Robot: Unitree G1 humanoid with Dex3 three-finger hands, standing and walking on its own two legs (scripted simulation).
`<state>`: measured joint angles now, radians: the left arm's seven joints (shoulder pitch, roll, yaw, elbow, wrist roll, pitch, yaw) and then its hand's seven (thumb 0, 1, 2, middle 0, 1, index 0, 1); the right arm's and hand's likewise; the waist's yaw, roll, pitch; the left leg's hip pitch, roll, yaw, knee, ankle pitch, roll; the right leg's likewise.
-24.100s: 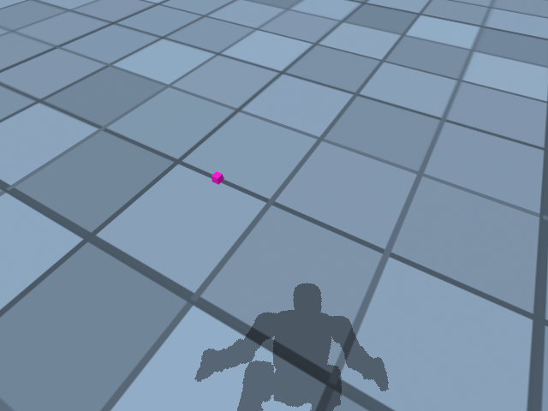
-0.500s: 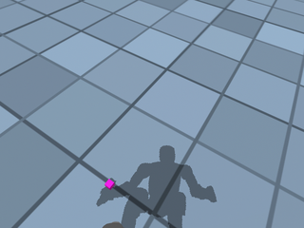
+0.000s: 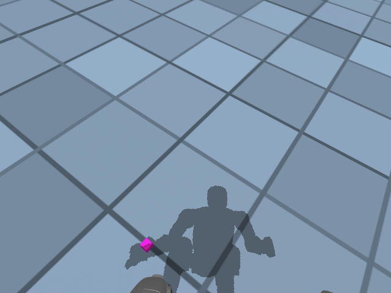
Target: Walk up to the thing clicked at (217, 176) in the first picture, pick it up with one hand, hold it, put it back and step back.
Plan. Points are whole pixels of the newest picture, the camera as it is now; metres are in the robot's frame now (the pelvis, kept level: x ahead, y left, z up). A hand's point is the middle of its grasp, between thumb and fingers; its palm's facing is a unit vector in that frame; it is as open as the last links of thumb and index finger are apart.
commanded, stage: walk up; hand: left
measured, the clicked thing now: (146, 245) +0.39 +0.20 -0.73
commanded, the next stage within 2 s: none
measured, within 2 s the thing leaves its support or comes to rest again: neither
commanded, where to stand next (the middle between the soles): +0.01 -0.04 m, yaw +0 degrees
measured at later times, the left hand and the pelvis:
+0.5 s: hand out of the picture +0.00 +0.22 -0.13, palm faces -0.05 -0.91 -0.41, open 7.3 cm; pelvis -0.03 -0.05 +0.00, yaw -3 degrees
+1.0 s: hand out of the picture +0.10 +0.22 -0.13, palm faces +0.03 -0.92 -0.38, open 7.4 cm; pelvis +0.01 -0.06 +0.01, yaw +3 degrees
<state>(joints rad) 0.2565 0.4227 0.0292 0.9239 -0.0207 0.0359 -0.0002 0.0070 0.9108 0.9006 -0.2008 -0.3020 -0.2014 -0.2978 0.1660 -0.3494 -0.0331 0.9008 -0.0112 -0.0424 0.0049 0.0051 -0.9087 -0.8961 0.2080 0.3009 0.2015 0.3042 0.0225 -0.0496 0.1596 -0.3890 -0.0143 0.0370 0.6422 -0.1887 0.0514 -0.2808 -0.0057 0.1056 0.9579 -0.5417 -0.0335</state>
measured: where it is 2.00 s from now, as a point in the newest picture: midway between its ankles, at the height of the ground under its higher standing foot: outside the picture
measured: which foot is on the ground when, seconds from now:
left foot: down 0.00-0.38, up 0.40-0.68, down 0.70-1.00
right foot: up 0.00-0.32, down 0.34-0.74, up 0.76-1.00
